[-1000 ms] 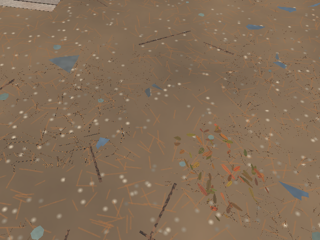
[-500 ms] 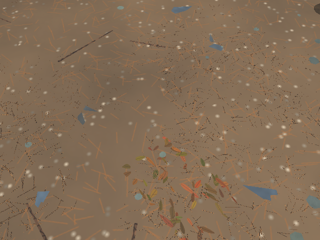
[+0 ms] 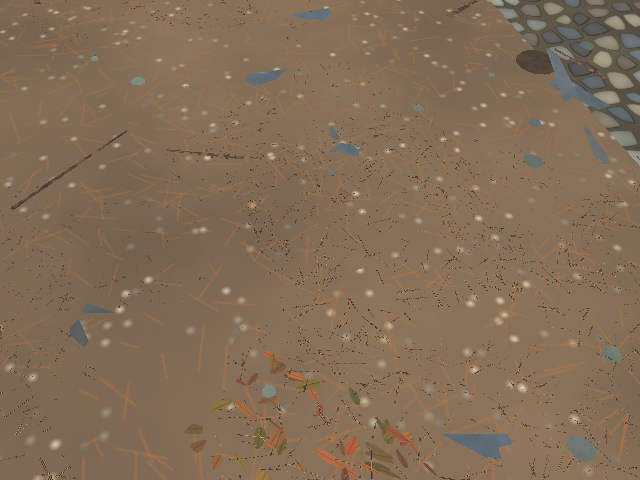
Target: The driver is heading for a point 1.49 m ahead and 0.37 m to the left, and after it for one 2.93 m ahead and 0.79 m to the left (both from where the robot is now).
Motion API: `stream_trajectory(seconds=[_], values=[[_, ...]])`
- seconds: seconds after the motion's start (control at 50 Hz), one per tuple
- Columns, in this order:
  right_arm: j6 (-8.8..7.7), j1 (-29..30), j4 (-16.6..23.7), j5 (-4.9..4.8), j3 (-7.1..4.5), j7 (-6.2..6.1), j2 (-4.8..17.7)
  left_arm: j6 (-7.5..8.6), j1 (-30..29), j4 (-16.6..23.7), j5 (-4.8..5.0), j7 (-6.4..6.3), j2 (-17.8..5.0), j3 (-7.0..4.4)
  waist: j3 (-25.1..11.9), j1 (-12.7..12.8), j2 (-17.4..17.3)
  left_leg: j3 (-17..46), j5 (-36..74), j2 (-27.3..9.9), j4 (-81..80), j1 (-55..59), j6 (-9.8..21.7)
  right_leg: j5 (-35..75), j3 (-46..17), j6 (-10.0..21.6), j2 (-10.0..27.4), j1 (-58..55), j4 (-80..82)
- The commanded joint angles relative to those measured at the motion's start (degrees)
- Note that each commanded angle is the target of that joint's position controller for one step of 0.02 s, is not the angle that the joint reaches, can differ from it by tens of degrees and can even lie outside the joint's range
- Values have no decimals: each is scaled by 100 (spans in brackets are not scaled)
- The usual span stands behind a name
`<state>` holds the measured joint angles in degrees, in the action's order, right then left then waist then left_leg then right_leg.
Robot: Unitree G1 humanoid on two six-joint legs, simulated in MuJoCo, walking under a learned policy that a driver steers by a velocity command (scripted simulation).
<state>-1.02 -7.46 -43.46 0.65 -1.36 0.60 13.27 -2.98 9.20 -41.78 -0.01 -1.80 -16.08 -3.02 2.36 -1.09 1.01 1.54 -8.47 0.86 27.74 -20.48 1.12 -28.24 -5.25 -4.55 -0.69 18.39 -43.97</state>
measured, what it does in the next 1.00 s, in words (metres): steps on the spot, turning left: right foot, then left foot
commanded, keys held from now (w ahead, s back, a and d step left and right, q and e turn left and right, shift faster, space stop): q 0.68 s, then no key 0.02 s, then w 0.30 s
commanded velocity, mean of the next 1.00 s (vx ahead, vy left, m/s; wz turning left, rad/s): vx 0.07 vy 0.00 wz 0.39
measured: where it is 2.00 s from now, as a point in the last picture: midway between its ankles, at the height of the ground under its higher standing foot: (190, 465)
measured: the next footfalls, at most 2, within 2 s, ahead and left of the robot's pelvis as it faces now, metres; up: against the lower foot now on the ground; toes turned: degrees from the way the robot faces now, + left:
right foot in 0.08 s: +0.03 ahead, -0.15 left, +0.00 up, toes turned +6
left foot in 0.42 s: +0.04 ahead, +0.13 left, +0.00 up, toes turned +15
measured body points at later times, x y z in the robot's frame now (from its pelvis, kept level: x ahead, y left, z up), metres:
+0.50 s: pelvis +0.01 +0.02 -0.01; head +0.04 +0.05 +0.44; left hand +0.06 +0.34 -0.13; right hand +0.23 -0.21 -0.09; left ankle +0.00 +0.12 -0.74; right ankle -0.02 -0.14 -0.67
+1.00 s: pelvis +0.05 +0.02 +0.01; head +0.07 +0.00 +0.46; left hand -0.01 +0.30 -0.10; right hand +0.31 -0.15 -0.10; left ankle +0.01 +0.13 -0.68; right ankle +0.07 -0.10 -0.74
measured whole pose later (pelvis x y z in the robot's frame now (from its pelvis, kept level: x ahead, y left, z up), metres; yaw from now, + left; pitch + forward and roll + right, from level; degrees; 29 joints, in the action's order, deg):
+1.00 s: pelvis +0.05 +0.02 +0.01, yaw +27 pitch +1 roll +0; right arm -0.9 -12.2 -39.5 -0.9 -2.8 -0.4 17.0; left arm 4.4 18.9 -45.8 -0.1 -0.2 -14.9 -3.3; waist -1.7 1.6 -2.7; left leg 5.5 -21.8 4.0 53.7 -27.3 1.6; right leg -16.7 -1.3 1.7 -0.7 9.9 -25.1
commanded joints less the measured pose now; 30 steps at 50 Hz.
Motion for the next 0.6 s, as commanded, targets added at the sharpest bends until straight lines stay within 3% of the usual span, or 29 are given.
stream_trajectory(seconds=[0.02,0.06,0.08,0.1,0.12,0.14,0.16,0.18,0.2,0.24,0.3,0.34,0.38,0.4,0.42,0.44,0.46,0.48,0.5,0.52,0.54,0.6], values=[[60,198,352,-95,-343,-44,1212,70,435,97,31,-27,-450,-176,-749,154,-1146,1481,627,-1002,-790,845,945,831,327,31,-153,-317,1081],[107,184,370,-178,-367,-97,1237,96,524,16,26,-44,-496,-212,-754,209,-1115,1638,185,-971,-777,687,829,1407,421,250,-200,-688,1819],[110,149,369,-190,-355,-127,1176,109,508,35,-13,-54,-607,-245,-778,209,-1010,1646,-109,-911,-719,398,675,1565,309,404,-34,-981,1865],[87,201,410,-156,-321,-131,1050,121,595,73,-76,-74,-757,-283,-807,250,-745,1503,-285,-771,-444,-57,489,1708,26,629,396,-1309,1886],[59,292,544,-161,-302,-120,847,108,629,-59,-91,-72,-1047,-390,-598,107,418,684,-804,-193,8,-458,211,1372,-325,949,721,-1061,2049],[43,363,543,-137,-300,-102,865,128,495,27,-111,-72,-966,-386,-384,188,917,225,-1072,166,664,-719,3,1531,-836,1265,1200,-923,2464],[37,306,530,-132,-354,-83,940,166,250,150,-173,-97,-932,-372,-309,196,1184,3,-1612,216,1512,-945,-80,2238,-1240,1560,1752,-892,2644],[66,261,499,-139,-418,-81,1022,226,167,238,-211,-135,-884,-351,-310,235,1076,46,-2230,102,2411,-1146,-147,3220,-1354,1779,2051,-950,2609],[119,115,468,-153,-471,-80,1068,296,90,252,-149,-157,-860,-337,-297,176,820,186,-2362,-1,3040,-1374,-226,3994,-1260,1858,2164,-1096,2476],[221,-21,444,-176,-426,-77,844,349,-79,222,-10,-169,-860,-343,-279,83,611,191,-2066,-195,3066,-1603,-355,4574,-683,1656,1952,-1413,2273],[260,203,617,-208,-328,30,673,244,-40,149,25,-156,-976,-396,-399,263,833,-262,-1539,-219,2167,-1000,-448,4673,10,1480,1640,-1414,2148],[282,226,726,-238,-361,123,802,186,53,106,49,-147,-1079,-432,-514,324,952,-471,-1365,-142,1542,-539,-384,4562,150,1432,1678,-1434,2012],[316,-80,683,-213,-428,163,898,194,-34,85,153,-125,-1126,-435,-573,137,865,-700,-685,12,580,92,-199,4244,320,1258,1677,-1273,1637],[329,-360,598,-176,-493,125,993,233,65,25,181,-101,-1033,-409,-649,26,682,-688,-146,160,3,699,-39,3908,528,1040,1525,-994,1181],[329,-596,613,-169,-622,38,1354,293,412,-74,76,-48,-859,-368,-846,-1,-145,102,1456,-217,-356,1687,238,2859,975,577,1169,-246,136],[315,-724,770,-82,-758,-58,2148,334,283,233,-281,-7,-389,-195,-936,111,-1973,2536,4236,-1954,-315,2611,1295,-960,1152,-40,286,1589,-1672],[182,-1006,780,92,-650,34,1879,364,-201,355,-142,-27,-613,-243,-1541,-349,-1363,3190,3822,-2412,-588,2342,2150,-1450,134,-28,48,1787,-2595],[70,-728,801,85,-603,64,1739,338,-360,366,29,-46,-795,-296,-1119,-245,-883,2698,3197,-2132,-675,2085,1999,-1054,12,43,171,1950,-2894],[20,-432,790,-31,-580,21,1582,309,-337,309,40,-86,-821,-318,-833,-92,-645,2266,2482,-1772,-691,1828,1644,-528,-6,99,283,2005,-2728],[36,-202,824,-122,-529,-31,1432,277,-318,229,-12,-145,-848,-343,-694,-16,-482,2053,1999,-1557,-726,1624,1391,-139,-41,97,362,1965,-2474],[69,-44,855,-149,-502,-81,1399,258,-260,227,-39,-168,-879,-366,-652,96,-555,1883,1804,-1373,-795,1305,1277,165,-50,73,348,1674,-2263],[128,-42,923,-105,-488,-174,1354,284,-107,209,-8,-125,-671,-325,-779,164,-728,1727,1548,-1115,-870,1193,1236,635,39,-10,126,1336,-1652]])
